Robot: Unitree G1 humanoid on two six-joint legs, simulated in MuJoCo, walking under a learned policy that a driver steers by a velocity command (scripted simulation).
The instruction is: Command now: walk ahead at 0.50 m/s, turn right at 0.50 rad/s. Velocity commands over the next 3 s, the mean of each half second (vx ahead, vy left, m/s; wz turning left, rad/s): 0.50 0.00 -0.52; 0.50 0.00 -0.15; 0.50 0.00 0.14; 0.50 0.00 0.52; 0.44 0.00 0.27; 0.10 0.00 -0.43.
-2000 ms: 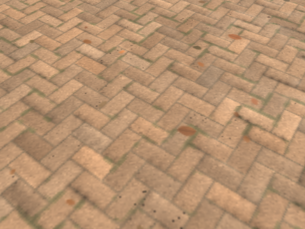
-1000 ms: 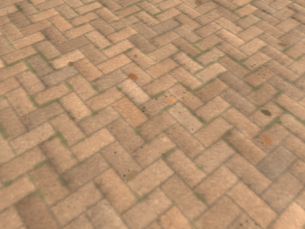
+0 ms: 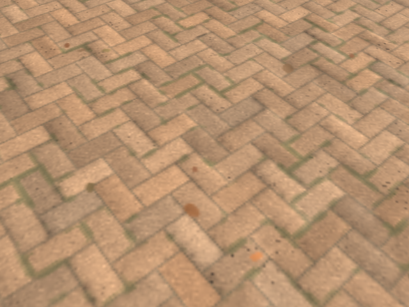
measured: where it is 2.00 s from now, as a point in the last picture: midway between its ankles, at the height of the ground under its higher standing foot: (267, 172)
